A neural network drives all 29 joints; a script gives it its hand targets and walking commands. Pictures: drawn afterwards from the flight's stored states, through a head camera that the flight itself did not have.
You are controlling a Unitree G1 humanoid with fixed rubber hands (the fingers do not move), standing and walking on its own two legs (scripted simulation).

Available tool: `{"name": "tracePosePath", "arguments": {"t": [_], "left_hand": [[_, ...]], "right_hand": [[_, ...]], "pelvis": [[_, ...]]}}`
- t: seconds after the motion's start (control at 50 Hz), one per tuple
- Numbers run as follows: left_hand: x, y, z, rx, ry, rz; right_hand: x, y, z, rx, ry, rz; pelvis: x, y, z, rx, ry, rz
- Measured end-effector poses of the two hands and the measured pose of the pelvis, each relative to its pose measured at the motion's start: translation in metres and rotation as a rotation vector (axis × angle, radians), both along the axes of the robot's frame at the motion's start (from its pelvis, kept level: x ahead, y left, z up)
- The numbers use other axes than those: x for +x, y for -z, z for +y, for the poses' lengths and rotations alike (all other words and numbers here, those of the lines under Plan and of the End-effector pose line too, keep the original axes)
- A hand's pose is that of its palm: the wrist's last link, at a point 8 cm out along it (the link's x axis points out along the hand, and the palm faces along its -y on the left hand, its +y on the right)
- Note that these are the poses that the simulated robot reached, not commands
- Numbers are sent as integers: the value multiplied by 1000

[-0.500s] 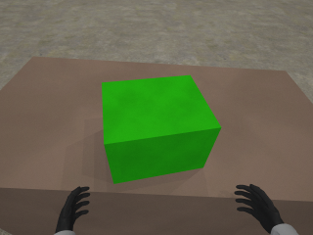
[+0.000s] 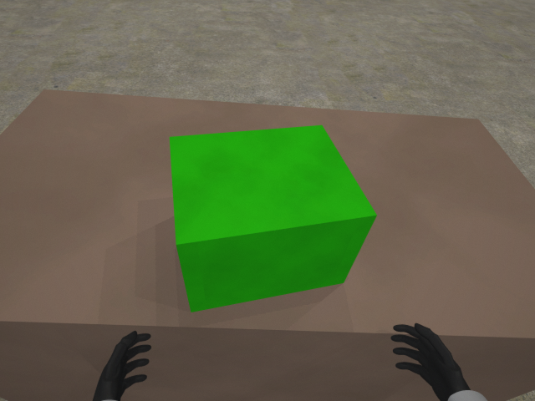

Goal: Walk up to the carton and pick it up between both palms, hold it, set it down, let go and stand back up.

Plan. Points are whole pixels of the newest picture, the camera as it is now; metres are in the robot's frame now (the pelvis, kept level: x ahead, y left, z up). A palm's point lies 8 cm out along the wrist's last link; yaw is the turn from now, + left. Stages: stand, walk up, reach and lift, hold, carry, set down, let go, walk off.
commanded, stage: let go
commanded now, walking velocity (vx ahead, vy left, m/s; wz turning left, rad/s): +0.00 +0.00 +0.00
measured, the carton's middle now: (260, 213) +0.44 +0.01 +0.02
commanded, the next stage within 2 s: stand in 0.34 s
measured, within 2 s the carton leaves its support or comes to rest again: neither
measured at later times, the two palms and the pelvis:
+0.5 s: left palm out of the picture +0.14 +0.24 -0.08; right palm out of the picture +0.14 -0.25 -0.08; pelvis -0.01 +0.00 -0.01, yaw +1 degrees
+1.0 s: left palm out of the picture +0.09 +0.31 -0.12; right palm out of the picture +0.11 -0.28 -0.10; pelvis +0.01 +0.01 +0.00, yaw +2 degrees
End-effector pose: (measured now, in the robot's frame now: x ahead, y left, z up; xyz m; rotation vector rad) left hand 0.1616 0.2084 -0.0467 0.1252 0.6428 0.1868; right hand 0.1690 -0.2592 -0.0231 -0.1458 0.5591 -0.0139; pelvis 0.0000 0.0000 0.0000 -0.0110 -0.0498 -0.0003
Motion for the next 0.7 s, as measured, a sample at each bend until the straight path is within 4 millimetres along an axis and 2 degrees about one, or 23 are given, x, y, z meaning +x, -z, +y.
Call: {"name": "tracePosePath", "arguments": {"t": [0.06, 0.14, 0.32, 0.44, 0.54, 0.62, 0.7], "left_hand": [[-2, -1, 1, 9, 5, -3], [-11, 11, 6, 3, 12, 78], [-13, 7, 17, 34, 10, 67], [-16, 23, 20, 16, 42, 139], [-29, 46, 47, 73, 65, 208], [-46, 59, 71, 96, 35, 289], [-62, 69, 86, 109, 12, 381]], "right_hand": [[-4, 10, 0, -12, -8, 45], [-12, 24, 2, -17, 11, 94], [-9, 32, 21, 12, -6, 60], [-15, 43, 20, -54, 20, 110], [-38, 60, 0, -184, 33, 282], [-56, 66, -18, -225, 74, 369], [-68, 69, -29, -249, 108, 425]], "pelvis": [[-1, 0, 1, -1, -6, -12], [-3, 0, 2, 2, -8, -10], [-5, 2, 4, 4, -3, 2], [-6, 2, 4, 8, -5, -6], [-4, 7, 2, 14, -20, 11], [1, 9, 2, 14, -28, 16], [7, 9, 4, 11, -30, 14]]}}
